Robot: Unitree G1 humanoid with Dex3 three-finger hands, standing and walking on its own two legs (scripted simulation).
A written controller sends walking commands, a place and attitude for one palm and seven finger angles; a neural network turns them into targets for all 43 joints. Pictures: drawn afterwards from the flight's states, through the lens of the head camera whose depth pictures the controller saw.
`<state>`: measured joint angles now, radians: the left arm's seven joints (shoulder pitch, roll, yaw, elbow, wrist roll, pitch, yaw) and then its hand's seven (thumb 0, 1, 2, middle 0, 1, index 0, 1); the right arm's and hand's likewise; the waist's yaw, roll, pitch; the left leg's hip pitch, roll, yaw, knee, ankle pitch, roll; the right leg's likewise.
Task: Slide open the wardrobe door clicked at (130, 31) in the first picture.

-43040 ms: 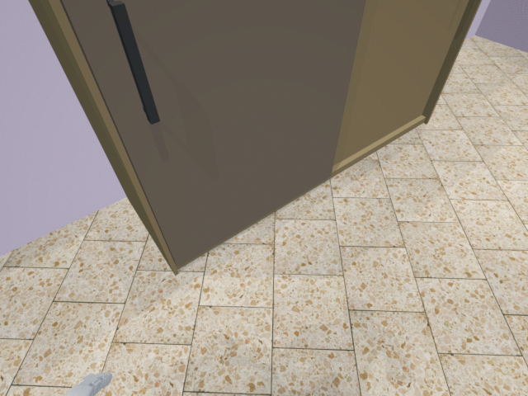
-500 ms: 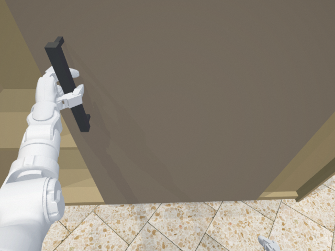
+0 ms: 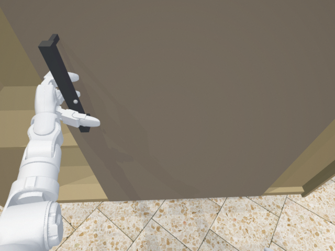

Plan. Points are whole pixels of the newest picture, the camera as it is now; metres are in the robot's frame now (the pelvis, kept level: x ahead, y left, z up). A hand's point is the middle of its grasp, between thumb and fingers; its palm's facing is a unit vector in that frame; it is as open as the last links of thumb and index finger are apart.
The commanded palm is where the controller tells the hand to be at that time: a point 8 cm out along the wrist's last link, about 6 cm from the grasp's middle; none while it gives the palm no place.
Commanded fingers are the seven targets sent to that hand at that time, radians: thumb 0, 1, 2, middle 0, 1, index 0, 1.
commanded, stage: slip the hand off the handle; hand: left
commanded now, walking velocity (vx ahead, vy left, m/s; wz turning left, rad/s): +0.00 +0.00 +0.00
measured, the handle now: (72, 89) +0.46 +0.26 +0.14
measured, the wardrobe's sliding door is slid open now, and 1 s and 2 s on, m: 0.59 0.59 0.59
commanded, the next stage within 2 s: draw the hand back to the body in 1.66 s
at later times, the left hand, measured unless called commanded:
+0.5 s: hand (51, 105) +0.42 +0.30 +0.13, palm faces +0.35 -0.91 -0.23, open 14.1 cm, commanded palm +0.39 +0.33 +0.13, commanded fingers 0.00 -0.55 0.20 -0.25 -1.15 -0.25 -1.15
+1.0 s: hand (43, 118) +0.38 +0.31 +0.12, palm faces +0.32 -0.93 -0.20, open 14.5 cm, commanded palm +0.33 +0.34 +0.13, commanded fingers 0.00 -0.55 0.20 -0.25 -1.15 -0.25 -1.15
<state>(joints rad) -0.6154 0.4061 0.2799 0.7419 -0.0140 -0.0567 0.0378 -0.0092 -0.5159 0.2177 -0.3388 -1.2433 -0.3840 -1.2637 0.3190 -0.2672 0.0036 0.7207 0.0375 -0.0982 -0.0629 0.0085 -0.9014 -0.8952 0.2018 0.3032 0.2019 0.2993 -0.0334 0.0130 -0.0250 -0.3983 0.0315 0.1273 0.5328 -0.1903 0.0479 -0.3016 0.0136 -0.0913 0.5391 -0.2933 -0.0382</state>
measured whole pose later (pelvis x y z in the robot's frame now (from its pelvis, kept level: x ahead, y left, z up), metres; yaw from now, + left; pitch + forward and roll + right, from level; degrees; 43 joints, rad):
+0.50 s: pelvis -0.01 +0.01 -0.01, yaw +1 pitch +4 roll -1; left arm -0.66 0.52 0.34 0.86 0.01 -0.07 -0.01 -0.01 -0.55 0.20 -0.28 -1.17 -0.35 -1.20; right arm 0.31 -0.27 0.03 0.68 0.04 -0.07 -0.08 0.01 -0.90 -0.89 0.20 0.30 0.20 0.30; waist -0.05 0.00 -0.02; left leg -0.46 0.03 0.11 0.59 -0.21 0.06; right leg -0.35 0.01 -0.11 0.58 -0.31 -0.03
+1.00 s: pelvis +0.00 +0.02 +0.00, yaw +0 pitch +4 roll -2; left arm -0.42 0.47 0.36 0.60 -0.08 -0.05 -0.07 -0.01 -0.55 0.20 -0.26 -1.16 -0.28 -1.16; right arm 0.33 -0.27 0.02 0.66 0.05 -0.08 -0.08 0.01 -0.90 -0.90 0.20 0.30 0.20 0.30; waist -0.02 0.02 -0.05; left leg -0.44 0.02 0.13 0.59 -0.23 0.07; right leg -0.33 0.00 -0.09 0.57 -0.31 -0.01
